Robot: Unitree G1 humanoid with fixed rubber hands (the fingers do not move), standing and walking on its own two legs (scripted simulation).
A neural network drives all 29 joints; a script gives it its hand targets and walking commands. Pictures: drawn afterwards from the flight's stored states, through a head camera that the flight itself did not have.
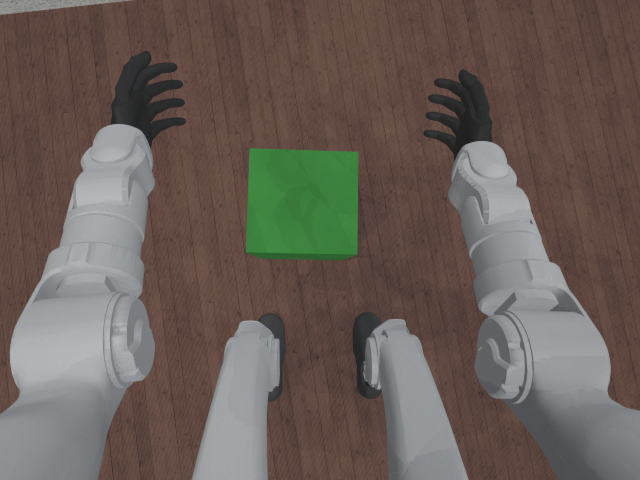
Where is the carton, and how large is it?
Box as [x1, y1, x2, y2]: [246, 148, 357, 259]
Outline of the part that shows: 250,148 246,252 260,258 344,259 356,254 357,152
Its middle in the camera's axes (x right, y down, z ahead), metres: -0.03 -0.06 +0.86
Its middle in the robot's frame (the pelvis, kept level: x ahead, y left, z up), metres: +0.48 +0.03 -0.50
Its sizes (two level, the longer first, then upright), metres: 0.210 0.200 0.250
